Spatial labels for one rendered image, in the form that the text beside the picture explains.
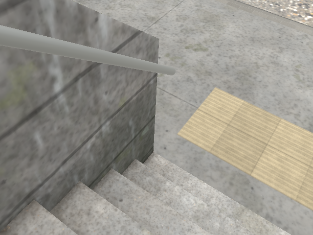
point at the stairs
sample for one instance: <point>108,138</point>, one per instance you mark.
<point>154,198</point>

